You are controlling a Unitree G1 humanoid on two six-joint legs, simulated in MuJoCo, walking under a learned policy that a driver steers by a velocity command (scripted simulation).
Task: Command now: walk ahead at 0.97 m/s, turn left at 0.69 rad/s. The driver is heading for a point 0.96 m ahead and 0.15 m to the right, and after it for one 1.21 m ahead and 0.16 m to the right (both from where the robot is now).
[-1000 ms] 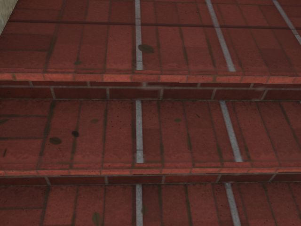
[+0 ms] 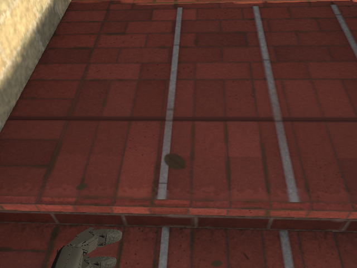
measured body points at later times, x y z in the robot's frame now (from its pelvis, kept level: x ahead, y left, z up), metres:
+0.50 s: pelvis +0.45 -0.06 +0.24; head +0.46 -0.04 +0.68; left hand +0.34 +0.19 +0.09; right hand +0.76 -0.18 +0.29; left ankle +0.54 +0.06 -0.18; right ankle +0.35 -0.12 -0.50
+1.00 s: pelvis +0.91 -0.14 +0.39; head +0.94 -0.14 +0.84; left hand +1.24 -0.05 +0.34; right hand +0.73 -0.36 +0.26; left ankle +0.73 +0.08 -0.25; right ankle +1.01 -0.25 -0.32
